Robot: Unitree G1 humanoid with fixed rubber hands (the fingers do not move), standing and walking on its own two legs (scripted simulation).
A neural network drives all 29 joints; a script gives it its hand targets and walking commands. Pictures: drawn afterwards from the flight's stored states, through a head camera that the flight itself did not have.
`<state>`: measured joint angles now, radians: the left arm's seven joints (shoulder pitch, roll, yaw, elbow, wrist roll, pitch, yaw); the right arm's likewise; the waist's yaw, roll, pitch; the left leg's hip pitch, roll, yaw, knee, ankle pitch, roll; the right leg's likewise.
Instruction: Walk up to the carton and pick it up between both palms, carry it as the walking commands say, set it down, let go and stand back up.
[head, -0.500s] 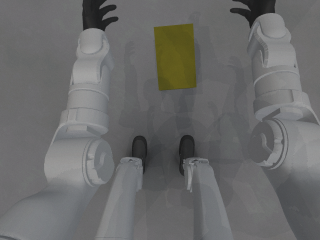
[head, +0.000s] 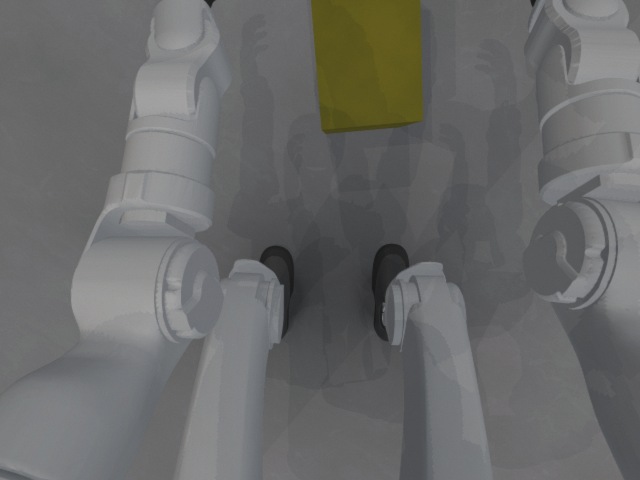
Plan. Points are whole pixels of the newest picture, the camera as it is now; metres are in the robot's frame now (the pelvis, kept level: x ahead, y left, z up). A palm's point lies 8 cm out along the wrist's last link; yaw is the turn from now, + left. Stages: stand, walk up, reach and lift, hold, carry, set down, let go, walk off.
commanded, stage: reach and lift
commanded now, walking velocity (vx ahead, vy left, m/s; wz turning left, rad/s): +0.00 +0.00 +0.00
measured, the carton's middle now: (362, 54) +0.56 -0.05 -0.45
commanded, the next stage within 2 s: none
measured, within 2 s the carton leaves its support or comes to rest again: neither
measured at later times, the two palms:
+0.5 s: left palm (243, 51) +0.54 +0.11 -0.31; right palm (480, 31) +0.56 -0.19 -0.31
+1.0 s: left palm (246, 62) +0.54 +0.12 -0.39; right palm (459, 49) +0.56 -0.19 -0.39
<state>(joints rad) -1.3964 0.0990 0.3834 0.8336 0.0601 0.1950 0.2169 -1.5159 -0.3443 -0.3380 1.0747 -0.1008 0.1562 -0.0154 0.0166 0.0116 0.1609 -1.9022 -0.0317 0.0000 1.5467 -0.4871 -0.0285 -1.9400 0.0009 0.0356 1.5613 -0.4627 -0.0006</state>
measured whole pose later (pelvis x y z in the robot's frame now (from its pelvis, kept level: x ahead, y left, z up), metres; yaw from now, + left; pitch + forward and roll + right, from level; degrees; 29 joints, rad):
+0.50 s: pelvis -0.02 -0.01 -0.13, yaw +0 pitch +36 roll +4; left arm -1.60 0.20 0.29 1.05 -0.05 0.14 0.20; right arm -1.71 -0.40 -0.11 1.20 0.05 0.16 -0.07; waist 0.00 0.01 0.49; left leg -2.06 -0.06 -0.01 2.06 -0.63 -0.07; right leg -2.12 0.02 0.04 2.08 -0.58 -0.02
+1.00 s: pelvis +0.00 +0.00 -0.18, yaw +1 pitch +36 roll +2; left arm -1.57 0.22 0.20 1.08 -0.13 0.08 0.17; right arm -1.66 -0.45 -0.08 1.24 0.11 0.07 -0.02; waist 0.00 0.04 0.52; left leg -2.19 -0.07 0.00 2.26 -0.70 -0.05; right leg -2.23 0.00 0.05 2.27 -0.67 0.01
